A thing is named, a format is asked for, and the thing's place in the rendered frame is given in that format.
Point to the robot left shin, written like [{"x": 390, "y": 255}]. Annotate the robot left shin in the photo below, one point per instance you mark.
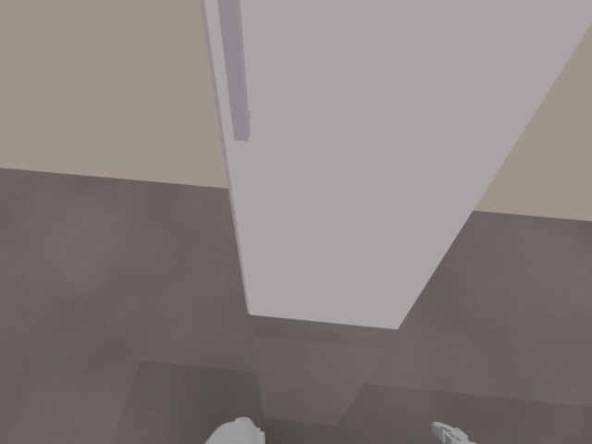
[{"x": 244, "y": 419}]

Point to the fridge door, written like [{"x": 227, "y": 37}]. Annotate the fridge door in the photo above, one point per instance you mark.
[{"x": 376, "y": 127}]

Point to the handle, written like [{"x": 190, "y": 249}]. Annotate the handle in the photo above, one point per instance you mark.
[{"x": 231, "y": 30}]

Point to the robot left thigh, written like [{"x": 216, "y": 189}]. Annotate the robot left thigh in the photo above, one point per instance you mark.
[{"x": 238, "y": 432}]

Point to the robot right hand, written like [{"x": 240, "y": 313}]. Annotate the robot right hand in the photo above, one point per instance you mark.
[{"x": 449, "y": 435}]

